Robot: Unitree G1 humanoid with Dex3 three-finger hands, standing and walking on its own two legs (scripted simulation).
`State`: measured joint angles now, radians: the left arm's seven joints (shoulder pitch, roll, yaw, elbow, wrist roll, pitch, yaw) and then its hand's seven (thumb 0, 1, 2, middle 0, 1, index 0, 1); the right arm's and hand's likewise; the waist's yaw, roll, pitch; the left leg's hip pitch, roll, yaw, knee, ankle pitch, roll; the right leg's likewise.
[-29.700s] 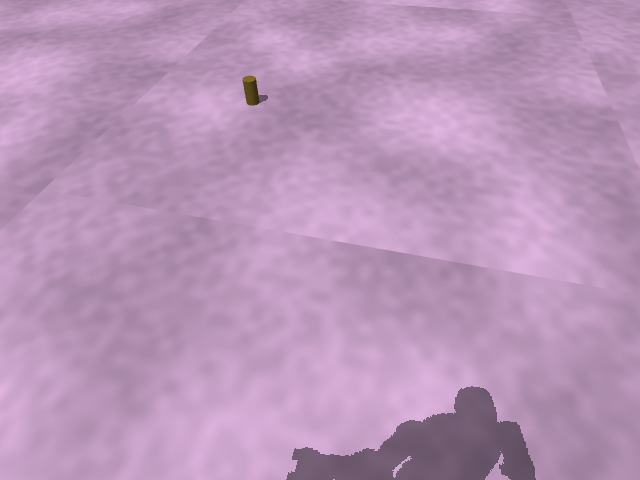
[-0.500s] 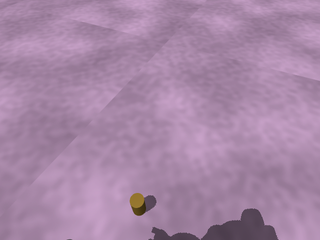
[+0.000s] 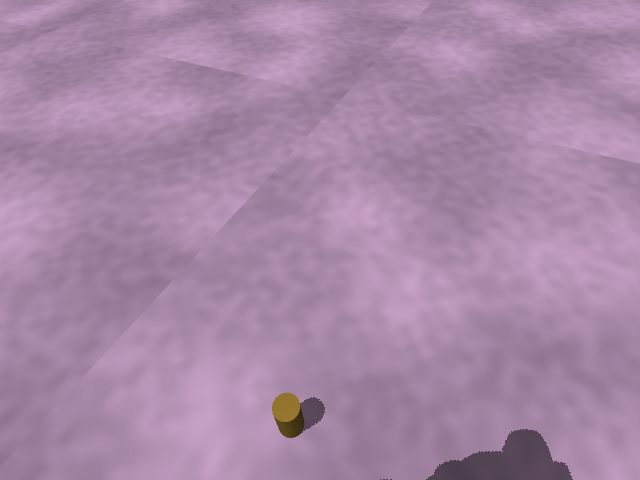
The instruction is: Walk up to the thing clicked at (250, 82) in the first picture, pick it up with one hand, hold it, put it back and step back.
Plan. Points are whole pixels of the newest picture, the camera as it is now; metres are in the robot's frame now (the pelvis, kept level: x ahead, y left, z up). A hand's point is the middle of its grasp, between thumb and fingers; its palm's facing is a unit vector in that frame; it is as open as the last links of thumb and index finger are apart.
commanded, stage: stand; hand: left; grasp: from the side
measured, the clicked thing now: (288, 415) +0.42 +0.16 -0.71
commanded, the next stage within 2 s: step back in 1.30 s
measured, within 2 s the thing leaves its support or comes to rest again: neither
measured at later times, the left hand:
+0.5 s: hand out of the picture +0.08 +0.23 -0.15, palm faces -0.01 -0.94 -0.35, open 7.4 cm
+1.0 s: hand out of the picture +0.09 +0.24 -0.15, palm faces -0.02 -0.94 -0.35, open 7.4 cm
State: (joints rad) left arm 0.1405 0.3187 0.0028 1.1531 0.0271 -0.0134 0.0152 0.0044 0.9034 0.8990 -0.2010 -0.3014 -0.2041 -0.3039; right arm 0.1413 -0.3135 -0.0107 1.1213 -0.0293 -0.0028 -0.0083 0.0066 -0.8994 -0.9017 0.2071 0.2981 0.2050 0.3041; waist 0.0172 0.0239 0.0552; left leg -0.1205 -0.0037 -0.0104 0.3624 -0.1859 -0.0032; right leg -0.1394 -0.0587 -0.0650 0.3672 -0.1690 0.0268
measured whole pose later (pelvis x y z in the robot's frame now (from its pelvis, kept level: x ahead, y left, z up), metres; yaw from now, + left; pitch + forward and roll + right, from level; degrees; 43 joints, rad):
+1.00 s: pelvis +0.02 -0.01 +0.00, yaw -1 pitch -2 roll +0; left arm 0.09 0.33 0.01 1.16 0.02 -0.01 0.00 0.00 0.90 0.90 -0.20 -0.30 -0.20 -0.30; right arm 0.12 -0.34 0.00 1.14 -0.02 -0.01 -0.01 0.01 -0.90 -0.90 0.21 0.30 0.20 0.30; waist 0.01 0.02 0.05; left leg -0.09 0.02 0.00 0.30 -0.18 -0.02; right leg -0.11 -0.03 -0.06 0.32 -0.16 0.01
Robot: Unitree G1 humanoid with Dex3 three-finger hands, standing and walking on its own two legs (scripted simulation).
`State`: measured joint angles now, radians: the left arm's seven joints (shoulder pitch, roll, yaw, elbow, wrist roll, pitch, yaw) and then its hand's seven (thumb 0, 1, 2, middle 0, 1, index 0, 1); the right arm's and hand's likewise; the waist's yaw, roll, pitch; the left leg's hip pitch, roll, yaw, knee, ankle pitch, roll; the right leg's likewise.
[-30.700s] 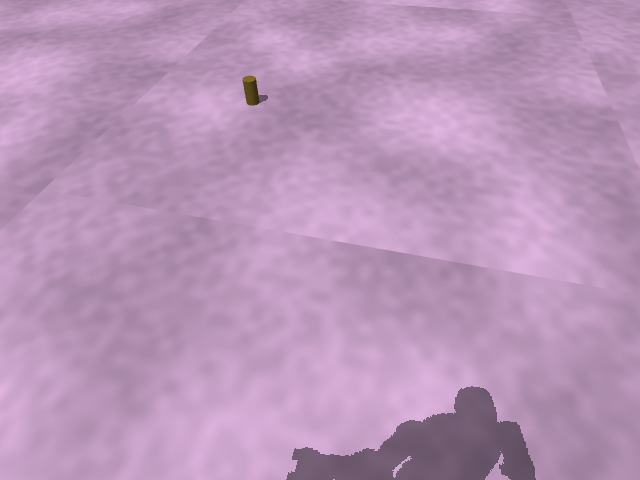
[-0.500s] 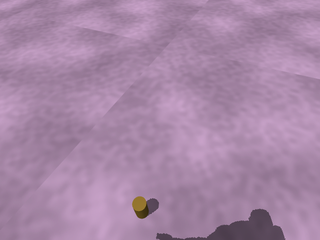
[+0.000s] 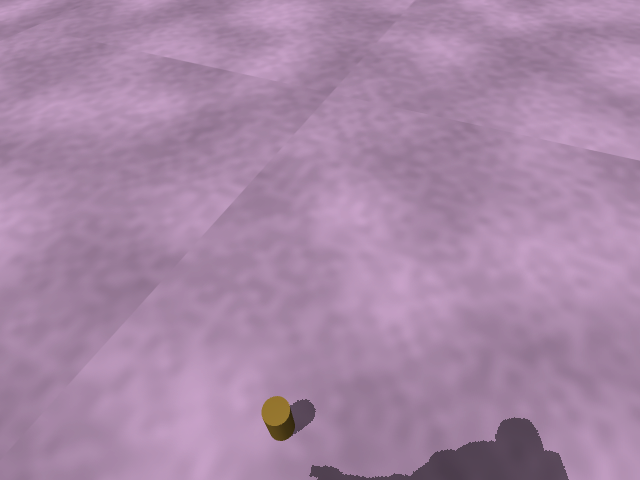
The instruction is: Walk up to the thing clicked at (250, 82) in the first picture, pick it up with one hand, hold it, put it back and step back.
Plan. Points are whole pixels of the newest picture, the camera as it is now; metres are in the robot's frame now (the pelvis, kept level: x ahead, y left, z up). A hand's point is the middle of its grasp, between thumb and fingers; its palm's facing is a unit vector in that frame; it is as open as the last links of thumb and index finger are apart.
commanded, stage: stand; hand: left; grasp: from the side
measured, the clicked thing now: (279, 419) +0.40 +0.18 -0.71
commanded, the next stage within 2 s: step back in 0.30 s
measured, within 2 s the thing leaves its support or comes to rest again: neither
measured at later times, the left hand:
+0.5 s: hand out of the picture +0.08 +0.28 -0.16, palm faces +0.00 -0.93 -0.38, open 7.4 cm
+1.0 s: hand out of the picture +0.01 +0.31 -0.18, palm faces -0.10 -0.92 -0.39, open 7.4 cm
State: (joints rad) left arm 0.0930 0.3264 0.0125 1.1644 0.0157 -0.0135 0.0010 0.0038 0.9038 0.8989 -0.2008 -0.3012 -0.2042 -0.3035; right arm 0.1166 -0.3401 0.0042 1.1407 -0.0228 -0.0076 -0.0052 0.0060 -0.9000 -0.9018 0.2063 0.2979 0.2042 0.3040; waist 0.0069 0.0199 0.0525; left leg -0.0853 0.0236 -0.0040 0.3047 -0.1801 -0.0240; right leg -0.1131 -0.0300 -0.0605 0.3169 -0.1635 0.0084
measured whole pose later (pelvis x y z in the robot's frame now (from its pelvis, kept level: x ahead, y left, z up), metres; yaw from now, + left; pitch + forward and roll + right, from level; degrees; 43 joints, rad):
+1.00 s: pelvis -0.11 +0.05 -0.03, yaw -4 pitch -1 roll +0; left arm 0.13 0.38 0.07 0.88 0.02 0.04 0.01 0.00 0.90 0.90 -0.20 -0.30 -0.20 -0.30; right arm 0.13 -0.36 -0.04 0.85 -0.02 0.03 -0.01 0.01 -0.90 -0.90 0.21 0.30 0.21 0.30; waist -0.01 0.00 0.20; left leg -0.38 0.01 0.07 0.70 -0.30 0.04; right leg -0.25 0.03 0.06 0.66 -0.38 -0.01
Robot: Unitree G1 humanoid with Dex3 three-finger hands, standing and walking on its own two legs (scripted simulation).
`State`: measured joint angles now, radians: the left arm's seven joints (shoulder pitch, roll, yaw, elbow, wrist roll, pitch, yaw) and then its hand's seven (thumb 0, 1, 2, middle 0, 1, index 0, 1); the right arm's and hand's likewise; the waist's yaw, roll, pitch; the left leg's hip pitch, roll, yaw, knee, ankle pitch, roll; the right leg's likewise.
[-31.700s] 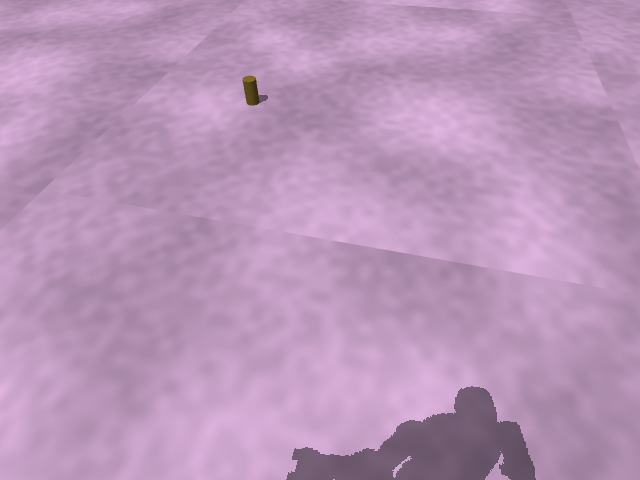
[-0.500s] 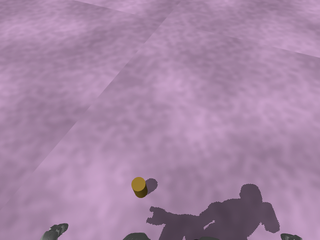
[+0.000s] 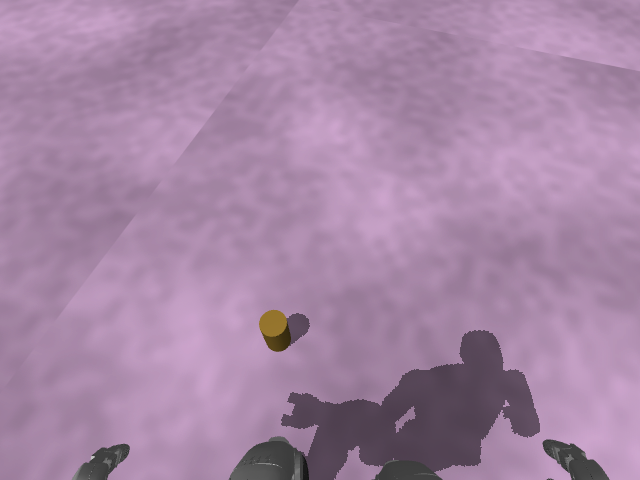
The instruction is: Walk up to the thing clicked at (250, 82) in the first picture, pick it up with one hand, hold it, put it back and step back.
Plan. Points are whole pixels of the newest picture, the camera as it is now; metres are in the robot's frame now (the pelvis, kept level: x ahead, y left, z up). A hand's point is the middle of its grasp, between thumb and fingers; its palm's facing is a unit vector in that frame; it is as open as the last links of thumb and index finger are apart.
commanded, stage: step back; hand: left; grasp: from the side
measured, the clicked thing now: (275, 331) +0.50 +0.17 -0.68
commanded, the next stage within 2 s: none
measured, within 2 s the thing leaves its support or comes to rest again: neither
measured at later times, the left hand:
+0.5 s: hand out of the picture -0.01 +0.28 -0.14, palm faces +0.03 -0.93 -0.36, open 7.4 cm
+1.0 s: hand out of the picture -0.17 +0.23 -0.12, palm faces +0.02 -0.90 -0.43, open 7.4 cm
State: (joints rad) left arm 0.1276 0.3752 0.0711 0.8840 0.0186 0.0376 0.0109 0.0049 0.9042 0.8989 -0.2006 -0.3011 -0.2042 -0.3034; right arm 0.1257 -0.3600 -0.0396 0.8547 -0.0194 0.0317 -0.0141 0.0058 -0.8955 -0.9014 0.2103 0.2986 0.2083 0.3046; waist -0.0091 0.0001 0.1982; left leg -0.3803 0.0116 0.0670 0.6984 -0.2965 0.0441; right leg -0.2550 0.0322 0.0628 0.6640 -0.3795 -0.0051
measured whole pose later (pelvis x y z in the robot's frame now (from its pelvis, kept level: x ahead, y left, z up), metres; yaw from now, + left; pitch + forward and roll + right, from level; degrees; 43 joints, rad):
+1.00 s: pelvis -0.28 -0.04 +0.01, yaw +2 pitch -1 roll +1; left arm 0.16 0.37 0.07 0.77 0.04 0.04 0.01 0.01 0.90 0.90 -0.20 -0.30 -0.21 -0.30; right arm 0.21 -0.41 -0.05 0.86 -0.01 0.04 -0.03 0.01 -0.90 -0.90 0.21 0.30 0.20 0.30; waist 0.01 0.01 0.16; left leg -0.36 -0.06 -0.06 0.87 -0.49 -0.01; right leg -0.36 -0.03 0.00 0.66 -0.28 -0.01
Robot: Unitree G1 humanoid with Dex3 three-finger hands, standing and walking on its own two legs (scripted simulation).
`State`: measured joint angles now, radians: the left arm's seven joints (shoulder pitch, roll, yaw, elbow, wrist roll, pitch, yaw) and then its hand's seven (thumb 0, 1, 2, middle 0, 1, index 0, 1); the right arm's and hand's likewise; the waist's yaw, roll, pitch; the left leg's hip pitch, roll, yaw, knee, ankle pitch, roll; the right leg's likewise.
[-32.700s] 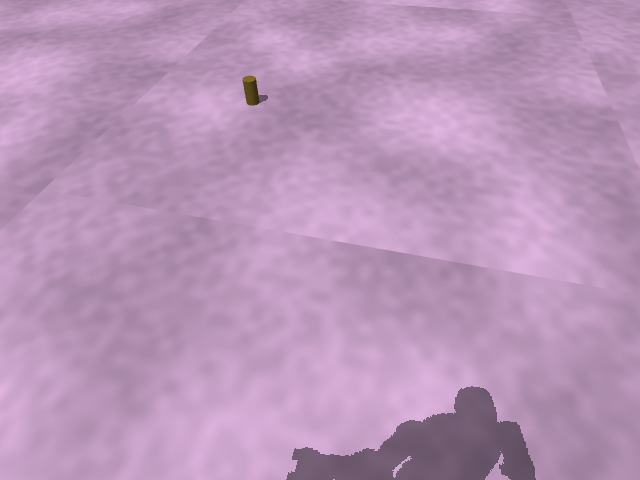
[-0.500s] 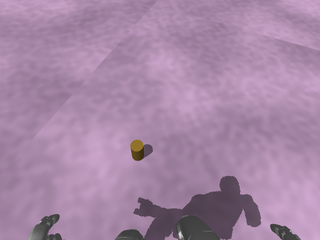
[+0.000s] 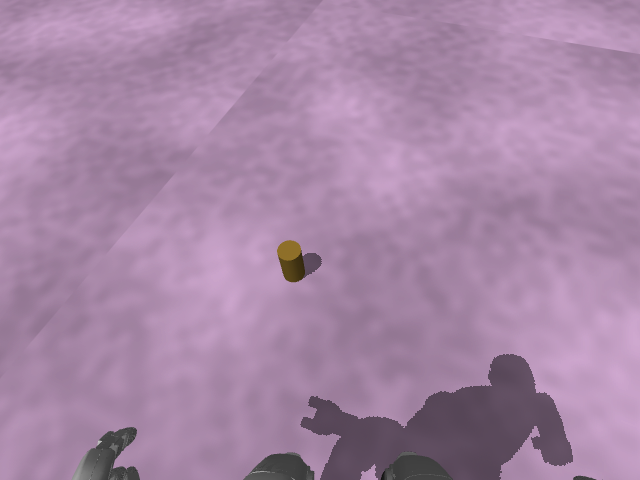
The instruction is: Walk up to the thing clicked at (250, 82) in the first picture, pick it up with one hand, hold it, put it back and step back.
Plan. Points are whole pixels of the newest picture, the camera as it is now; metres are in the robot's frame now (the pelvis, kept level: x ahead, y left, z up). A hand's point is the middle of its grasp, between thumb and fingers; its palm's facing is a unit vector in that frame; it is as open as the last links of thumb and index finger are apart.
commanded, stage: step back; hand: left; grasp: from the side
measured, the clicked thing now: (291, 262) +0.79 +0.18 -0.68
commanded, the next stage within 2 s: stand in 1.74 s
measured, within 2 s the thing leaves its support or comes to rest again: neither
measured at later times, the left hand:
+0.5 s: hand out of the picture -0.12 +0.23 -0.14, palm faces -0.01 -0.90 -0.43, open 7.4 cm
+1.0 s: hand out of the picture -0.25 +0.24 -0.14, palm faces +0.07 -0.91 -0.40, open 7.4 cm
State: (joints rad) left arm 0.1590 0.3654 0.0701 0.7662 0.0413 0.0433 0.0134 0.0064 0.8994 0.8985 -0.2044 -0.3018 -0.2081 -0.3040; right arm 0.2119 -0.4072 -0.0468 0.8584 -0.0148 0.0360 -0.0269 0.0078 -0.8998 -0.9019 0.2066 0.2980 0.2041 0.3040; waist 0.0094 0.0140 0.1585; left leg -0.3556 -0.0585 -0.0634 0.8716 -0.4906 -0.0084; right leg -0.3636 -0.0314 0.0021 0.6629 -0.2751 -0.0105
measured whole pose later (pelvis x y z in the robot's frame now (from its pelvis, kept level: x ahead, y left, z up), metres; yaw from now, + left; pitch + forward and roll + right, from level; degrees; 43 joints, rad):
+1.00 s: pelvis -0.27 -0.04 +0.00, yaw +3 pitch -3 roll -1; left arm 0.26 0.39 0.08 1.00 0.03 -0.01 -0.01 0.01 0.90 0.90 -0.20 -0.30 -0.20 -0.30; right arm 0.20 -0.36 -0.05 0.97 -0.05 0.02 0.03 0.01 -0.90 -0.90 0.21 0.30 0.21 0.30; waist 0.01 0.03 0.06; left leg -0.26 0.04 -0.03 0.65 -0.36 0.01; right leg -0.25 0.03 -0.02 0.58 -0.29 -0.02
